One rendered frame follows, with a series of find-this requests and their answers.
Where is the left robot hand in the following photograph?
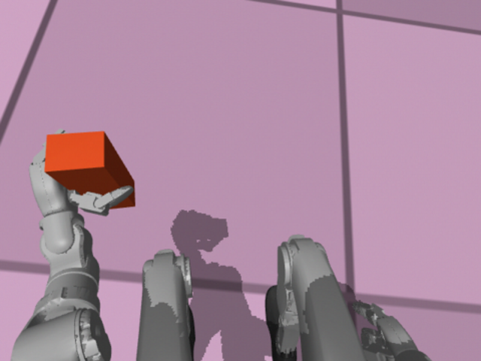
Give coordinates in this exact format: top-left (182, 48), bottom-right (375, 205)
top-left (29, 129), bottom-right (134, 217)

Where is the left robot arm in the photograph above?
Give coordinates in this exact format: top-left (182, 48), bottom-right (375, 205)
top-left (11, 210), bottom-right (111, 361)

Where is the right robot foot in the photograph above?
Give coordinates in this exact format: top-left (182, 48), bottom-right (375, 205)
top-left (265, 285), bottom-right (297, 361)

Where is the right robot hand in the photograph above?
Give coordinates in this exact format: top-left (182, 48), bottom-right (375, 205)
top-left (352, 302), bottom-right (418, 361)

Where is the carton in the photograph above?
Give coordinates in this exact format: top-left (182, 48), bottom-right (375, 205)
top-left (44, 131), bottom-right (135, 209)

